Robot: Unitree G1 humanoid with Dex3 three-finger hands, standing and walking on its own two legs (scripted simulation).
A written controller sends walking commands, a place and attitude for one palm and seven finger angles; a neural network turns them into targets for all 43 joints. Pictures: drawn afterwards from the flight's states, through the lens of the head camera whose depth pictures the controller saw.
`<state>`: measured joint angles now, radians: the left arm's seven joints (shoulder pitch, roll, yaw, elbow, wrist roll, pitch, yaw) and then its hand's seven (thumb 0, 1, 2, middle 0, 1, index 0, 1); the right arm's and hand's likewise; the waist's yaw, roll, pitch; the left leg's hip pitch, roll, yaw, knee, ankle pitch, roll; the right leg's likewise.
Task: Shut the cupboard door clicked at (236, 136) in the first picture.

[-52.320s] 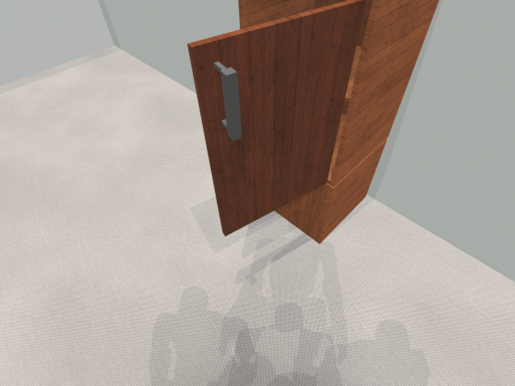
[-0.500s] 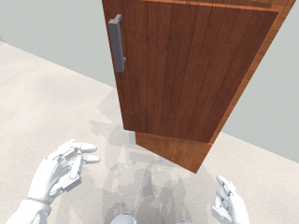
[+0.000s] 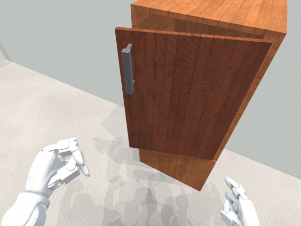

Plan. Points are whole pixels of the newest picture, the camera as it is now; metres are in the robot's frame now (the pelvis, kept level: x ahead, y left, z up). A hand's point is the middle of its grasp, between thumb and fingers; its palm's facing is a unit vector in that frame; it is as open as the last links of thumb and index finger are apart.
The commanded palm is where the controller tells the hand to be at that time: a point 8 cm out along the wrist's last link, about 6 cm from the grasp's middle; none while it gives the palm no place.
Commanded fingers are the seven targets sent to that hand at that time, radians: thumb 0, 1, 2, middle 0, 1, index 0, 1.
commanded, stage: raise the hand and make a fist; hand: left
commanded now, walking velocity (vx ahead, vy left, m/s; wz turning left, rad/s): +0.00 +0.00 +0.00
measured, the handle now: (129, 69) +0.52 +0.12 +0.16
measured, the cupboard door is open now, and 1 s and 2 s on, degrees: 18 18 18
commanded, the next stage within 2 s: bring the fist close to the handle in 0.74 s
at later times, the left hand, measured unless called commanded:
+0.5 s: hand (76, 146) +0.23 +0.18 +0.17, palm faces -0.05 -1.00 -0.06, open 3.1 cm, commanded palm +0.20 +0.22 +0.17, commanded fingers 0.00 0.90 0.90 -1.30 -1.50 -1.30 -1.50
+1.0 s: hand (87, 145) +0.24 +0.16 +0.17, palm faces -0.05 -1.00 -0.06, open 3.1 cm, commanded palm +0.23 +0.20 +0.17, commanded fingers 0.00 0.90 0.90 -1.30 -1.50 -1.30 -1.50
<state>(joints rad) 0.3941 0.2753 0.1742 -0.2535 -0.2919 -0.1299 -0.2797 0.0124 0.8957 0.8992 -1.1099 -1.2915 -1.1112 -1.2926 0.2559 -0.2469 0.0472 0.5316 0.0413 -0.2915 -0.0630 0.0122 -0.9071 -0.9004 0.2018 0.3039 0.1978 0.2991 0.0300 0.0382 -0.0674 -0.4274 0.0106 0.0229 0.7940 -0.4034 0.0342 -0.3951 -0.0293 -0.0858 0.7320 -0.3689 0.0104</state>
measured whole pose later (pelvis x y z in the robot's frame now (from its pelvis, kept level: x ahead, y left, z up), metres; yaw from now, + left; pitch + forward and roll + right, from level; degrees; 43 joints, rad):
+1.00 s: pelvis -0.01 -0.03 +0.02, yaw +0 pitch -4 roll +0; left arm 0.13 0.28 0.19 -0.16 -0.29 0.08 -0.28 0.01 0.89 0.90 -1.31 -1.50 -1.31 -1.50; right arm 0.24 -0.26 0.07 0.62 0.06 -0.27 -0.09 0.01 -0.91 -0.90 0.20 0.30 0.20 0.30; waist 0.05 0.06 -0.01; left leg -0.21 0.02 0.02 0.57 -0.29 0.00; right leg -0.20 -0.01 -0.09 0.54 -0.28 -0.02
